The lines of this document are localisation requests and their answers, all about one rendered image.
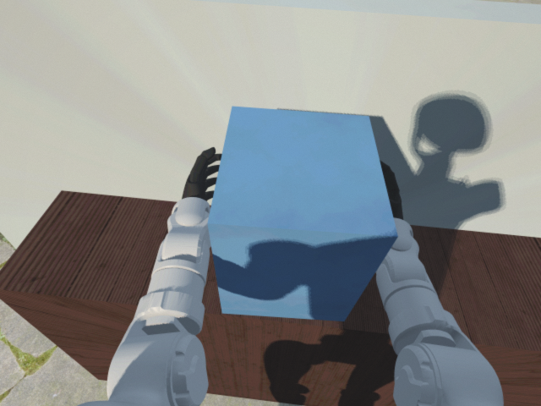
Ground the left robot forearm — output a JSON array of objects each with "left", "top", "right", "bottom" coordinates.
[{"left": 107, "top": 197, "right": 211, "bottom": 397}]

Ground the right robot hand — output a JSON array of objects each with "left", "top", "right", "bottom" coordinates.
[{"left": 380, "top": 160, "right": 403, "bottom": 220}]

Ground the pedestal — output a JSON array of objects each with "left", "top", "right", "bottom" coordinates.
[{"left": 0, "top": 190, "right": 541, "bottom": 406}]

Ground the right robot upper arm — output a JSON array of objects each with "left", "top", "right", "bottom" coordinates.
[{"left": 393, "top": 343, "right": 503, "bottom": 406}]

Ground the left robot hand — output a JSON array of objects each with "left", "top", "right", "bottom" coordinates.
[{"left": 182, "top": 147, "right": 222, "bottom": 201}]

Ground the right robot forearm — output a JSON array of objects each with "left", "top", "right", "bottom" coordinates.
[{"left": 376, "top": 218, "right": 504, "bottom": 406}]

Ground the carton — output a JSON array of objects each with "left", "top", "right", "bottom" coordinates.
[{"left": 207, "top": 106, "right": 398, "bottom": 321}]

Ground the left robot upper arm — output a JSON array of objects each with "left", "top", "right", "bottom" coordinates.
[{"left": 77, "top": 332, "right": 209, "bottom": 406}]

